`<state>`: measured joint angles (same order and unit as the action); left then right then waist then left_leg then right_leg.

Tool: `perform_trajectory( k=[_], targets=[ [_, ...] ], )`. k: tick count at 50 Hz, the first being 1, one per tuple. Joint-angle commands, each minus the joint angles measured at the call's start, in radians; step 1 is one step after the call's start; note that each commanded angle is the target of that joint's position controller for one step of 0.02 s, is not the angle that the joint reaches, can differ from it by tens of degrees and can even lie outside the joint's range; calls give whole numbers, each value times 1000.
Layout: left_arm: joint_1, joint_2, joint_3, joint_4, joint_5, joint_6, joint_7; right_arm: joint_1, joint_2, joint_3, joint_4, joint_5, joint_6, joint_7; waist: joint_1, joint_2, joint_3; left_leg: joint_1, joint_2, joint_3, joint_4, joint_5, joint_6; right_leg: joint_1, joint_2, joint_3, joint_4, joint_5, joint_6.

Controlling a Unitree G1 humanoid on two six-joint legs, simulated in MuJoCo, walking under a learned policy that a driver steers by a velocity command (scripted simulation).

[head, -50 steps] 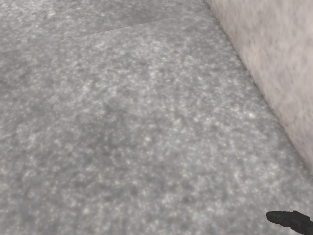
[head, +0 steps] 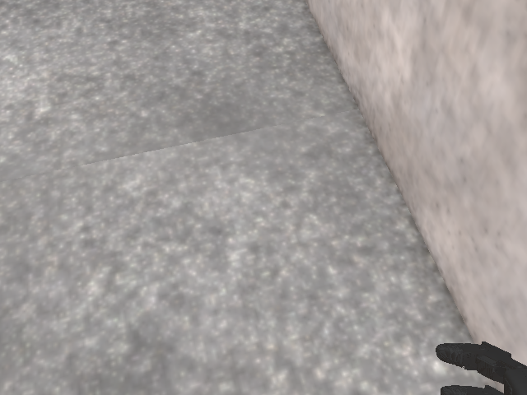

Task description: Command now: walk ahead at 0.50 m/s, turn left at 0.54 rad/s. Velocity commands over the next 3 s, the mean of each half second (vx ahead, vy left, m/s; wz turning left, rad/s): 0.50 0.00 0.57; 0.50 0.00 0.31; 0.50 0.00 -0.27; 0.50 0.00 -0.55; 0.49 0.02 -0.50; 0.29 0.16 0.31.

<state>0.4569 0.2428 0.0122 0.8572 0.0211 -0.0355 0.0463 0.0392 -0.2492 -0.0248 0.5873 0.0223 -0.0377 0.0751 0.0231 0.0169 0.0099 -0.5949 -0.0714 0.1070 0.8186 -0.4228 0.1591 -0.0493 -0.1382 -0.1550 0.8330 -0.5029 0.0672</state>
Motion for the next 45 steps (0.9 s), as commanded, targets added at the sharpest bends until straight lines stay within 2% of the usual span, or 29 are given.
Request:
perform_trajectory(
  k=[1,2,3,4,5,8,10,14,16,19,20,21,22,23,24,25,26,27,28,29,30,31,36,39,40,42,43,44,45],
  targets=[
    [-146,172,37,-209,-38,-124,-31,338,-277,-96,12,-33,-15,-47,-168,70,-373,959,405,-1054,-541,181,281,-820,147,308,743,59,-14],
    [-203,166,38,-229,-66,-135,-32,308,-219,-84,32,-32,-25,-51,-132,13,-204,816,372,-883,-527,176,239,-871,101,284,722,113,-32],
    [-211,147,32,-227,-41,-130,-23,236,-177,-70,24,-24,-34,-48,-68,-85,-116,634,319,-736,-518,269,186,-808,52,268,653,169,-36],
    [-180,148,37,-219,-25,-112,-19,177,-144,-58,15,-24,-38,-43,-11,-65,-73,479,268,-610,-521,377,167,-712,26,264,608,192,-34],
    [-152,145,45,-213,-27,-92,-24,160,-114,-50,16,-21,-38,-44,31,-32,-51,390,224,-526,-545,384,154,-645,14,263,585,203,-36],
    [-192,107,41,-235,5,-62,-35,179,-129,-53,37,-4,-37,-59,46,-3,-20,289,154,-399,-579,457,134,-640,22,194,475,263,-17],
    [-281,85,33,-269,18,-59,-36,227,-144,-56,52,-8,-27,-76,19,13,-14,268,123,-352,-577,529,114,-635,46,154,340,337,4],
    [-504,41,13,-327,-15,-59,-40,325,-166,-60,73,-3,-4,-94,-73,73,-22,358,114,-383,-557,446,76,-584,124,130,-80,398,36],
    [-584,72,21,-345,-33,-65,-51,357,-190,-64,83,1,4,-99,-105,84,-26,444,166,-454,-538,417,77,-575,152,130,-192,401,38],
    [-537,116,45,-331,-39,-77,-61,346,-177,-56,84,5,18,-108,-67,148,-62,532,208,-503,-466,576,53,-463,189,134,-277,357,-7],
    [-443,141,61,-311,-36,-85,-58,313,-175,-53,71,2,18,-109,-8,181,-106,510,188,-503,-389,718,31,-305,204,122,-334,367,-45],
    [-297,190,84,-280,-23,-90,-50,263,-151,-43,44,-6,11,-106,70,171,-210,423,142,-462,-229,811,-14,-51,134,178,-339,399,-107],
    [-93,279,111,-244,4,-90,-42,283,-99,-26,19,-35,10,-106,134,12,-381,209,60,-402,69,543,-66,329,-83,418,-307,332,-211],
    [-41,295,117,-208,11,-69,-49,407,-58,-12,-5,9,3,-95,66,-362,-537,-88,-41,-340,344,-148,-113,562,-315,937,-463,14,-355],
    [-120,183,95,-244,-7,-59,-30,357,-183,-43,26,26,5,-91,77,-220,-367,-174,52,-318,483,-112,-129,408,-314,938,-532,-253,-315],
    [-179,157,84,-240,-7,-51,-13,236,-218,-56,3,21,6,-91,85,-163,-174,-209,77,-253,529,-7,-143,218,-259,768,-555,-130,-278],
    [-207,136,75,-229,-5,-45,-6,214,-197,-54,-1,8,11,-93,53,-87,-92,-171,111,-218,538,49,-151,85,-208,614,-569,33,-249],
    [-224,128,70,-216,1,-46,-5,219,-169,-54,-10,-2,15,-91,12,-78,-41,-138,136,-211,529,83,-153,-21,-165,521,-589,81,-236],
    [-245,112,65,-212,5,-49,-6,251,-141,-52,-6,10,25,-86,-23,-105,-17,-90,154,-208,527,93,-154,-96,-134,436,-613,98,-220],
    [-262,81,58,-204,-2,-55,-13,262,-112,-45,5,25,30,-84,-30,-121,-2,-66,155,-197,508,88,-157,-144,-110,373,-636,138,-218],
    [-262,83,59,-193,-6,-59,-20,259,-87,-38,1,29,34,-82,-38,-123,11,-58,158,-189,471,83,-164,-178,-101,321,-654,162,-226],
    [-258,101,66,-176,-8,-59,-22,244,-63,-28,-6,26,34,-81,-44,-124,26,-65,157,-179,411,86,-176,-194,-104,293,-676,169,-242],
    [-260,205,92,-153,-27,-62,-29,117,-47,-4,-31,-1,17,-59,-26,-125,11,95,167,-112,18,191,-170,-213,-100,163,-722,222,-259],
    [-208,235,95,-113,-39,-51,-43,82,-92,-15,-28,2,15,-52,-13,-117,46,128,150,-57,-108,156,-146,-130,-155,165,-714,211,-267],
    [-203,234,91,-98,-47,-44,-50,113,-95,-19,-12,-9,16,-52,-28,-104,39,186,131,-23,-155,168,-129,-129,-154,144,-679,207,-259],
    [-198,200,68,-78,-42,-37,-56,288,-143,-55,52,-10,19,-58,-119,-81,-31,456,63,22,-194,162,-93,-207,-104,80,-469,394,-222],
    [-215,135,42,-89,-30,-46,-57,452,-222,-88,96,-12,21,-66,-192,27,-107,665,145,-147,-272,151,-59,-319,-26,10,-156,410,-158],
    [-143,34,6,-136,-3,-61,-68,487,-348,-103,83,-10,31,-81,-117,331,-216,902,387,-617,-413,-20,79,-642,102,43,255,-44,-75],
    [-178,112,22,-135,-41,-76,-71,470,-292,-90,61,1,17,-75,-149,214,-286,880,476,-950,-636,-359,154,-777,138,202,456,-87,-67]
  ],
)
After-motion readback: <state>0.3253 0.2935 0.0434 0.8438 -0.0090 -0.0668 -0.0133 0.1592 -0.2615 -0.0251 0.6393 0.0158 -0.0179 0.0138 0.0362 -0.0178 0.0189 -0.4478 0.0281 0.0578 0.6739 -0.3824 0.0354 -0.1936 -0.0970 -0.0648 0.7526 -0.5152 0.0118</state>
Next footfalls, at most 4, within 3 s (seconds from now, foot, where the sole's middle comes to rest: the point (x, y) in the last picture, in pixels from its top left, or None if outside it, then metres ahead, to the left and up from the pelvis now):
0.42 right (324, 392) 0.45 -0.07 -0.68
0.84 left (179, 378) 0.48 0.26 -0.67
1.40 right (205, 229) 0.87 0.23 -0.63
1.86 left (127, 159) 1.10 0.48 -0.60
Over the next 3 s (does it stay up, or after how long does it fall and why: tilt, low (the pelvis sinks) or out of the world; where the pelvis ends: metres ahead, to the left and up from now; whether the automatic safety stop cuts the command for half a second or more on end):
stays up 1.46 0.29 0.21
